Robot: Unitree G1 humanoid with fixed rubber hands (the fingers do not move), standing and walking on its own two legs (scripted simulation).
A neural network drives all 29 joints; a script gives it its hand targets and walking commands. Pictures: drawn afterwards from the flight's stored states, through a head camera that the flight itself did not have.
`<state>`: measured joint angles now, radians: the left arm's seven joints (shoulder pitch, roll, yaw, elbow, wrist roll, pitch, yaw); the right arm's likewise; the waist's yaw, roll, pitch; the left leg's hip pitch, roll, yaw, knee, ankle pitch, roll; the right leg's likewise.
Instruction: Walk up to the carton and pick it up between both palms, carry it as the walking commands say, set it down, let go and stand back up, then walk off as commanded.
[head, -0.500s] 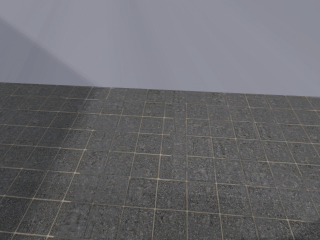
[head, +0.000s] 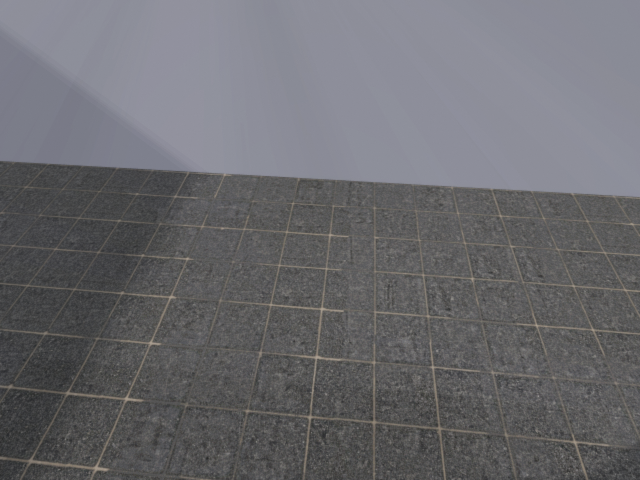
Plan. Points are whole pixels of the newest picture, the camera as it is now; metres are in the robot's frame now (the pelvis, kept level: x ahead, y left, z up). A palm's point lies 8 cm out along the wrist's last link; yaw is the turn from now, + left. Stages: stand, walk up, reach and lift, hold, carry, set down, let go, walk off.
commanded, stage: stand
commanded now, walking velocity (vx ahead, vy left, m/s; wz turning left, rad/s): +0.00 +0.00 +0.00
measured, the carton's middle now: out of the picture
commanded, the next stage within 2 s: walk off in 0.08 s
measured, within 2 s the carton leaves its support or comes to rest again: neither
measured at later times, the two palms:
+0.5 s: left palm out of the picture -0.01 +0.23 -0.15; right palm out of the picture -0.06 -0.21 -0.16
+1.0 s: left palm out of the picture +0.03 +0.31 -0.12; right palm out of the picture -0.02 -0.16 -0.17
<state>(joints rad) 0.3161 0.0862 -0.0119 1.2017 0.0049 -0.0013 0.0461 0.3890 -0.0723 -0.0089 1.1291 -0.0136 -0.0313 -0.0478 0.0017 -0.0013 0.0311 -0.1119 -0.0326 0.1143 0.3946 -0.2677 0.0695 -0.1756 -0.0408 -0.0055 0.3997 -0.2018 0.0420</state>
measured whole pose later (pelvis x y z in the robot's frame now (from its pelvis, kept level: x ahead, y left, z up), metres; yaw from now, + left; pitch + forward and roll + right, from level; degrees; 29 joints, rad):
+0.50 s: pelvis -0.01 +0.01 -0.01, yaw +1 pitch -1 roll +0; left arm 0.26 0.12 0.02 1.10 0.03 0.01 0.07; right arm 0.38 -0.13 -0.05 1.08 -0.02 0.01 -0.05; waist 0.01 0.01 0.06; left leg -0.20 -0.06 0.12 0.52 -0.31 0.09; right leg -0.27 -0.08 0.00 0.56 -0.27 0.06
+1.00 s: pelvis -0.04 +0.07 -0.01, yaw +0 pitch +0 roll +1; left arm 0.19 0.15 0.04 0.96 0.02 0.01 0.08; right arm 0.29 -0.20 -0.06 0.93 -0.03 0.06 -0.03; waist -0.01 0.08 0.07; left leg -0.44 -0.05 0.00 1.07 -0.48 -0.01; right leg -0.27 -0.06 -0.15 0.57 -0.30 -0.05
